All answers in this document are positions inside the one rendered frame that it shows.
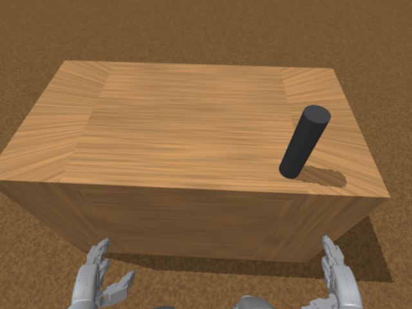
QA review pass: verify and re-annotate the left robot hand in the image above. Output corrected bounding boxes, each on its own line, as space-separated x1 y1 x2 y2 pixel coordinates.
71 238 135 309

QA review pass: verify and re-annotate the right robot hand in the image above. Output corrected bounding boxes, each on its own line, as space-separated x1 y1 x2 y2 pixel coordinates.
301 236 364 309

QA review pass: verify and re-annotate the can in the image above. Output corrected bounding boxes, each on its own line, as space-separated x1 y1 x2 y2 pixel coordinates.
279 105 331 179

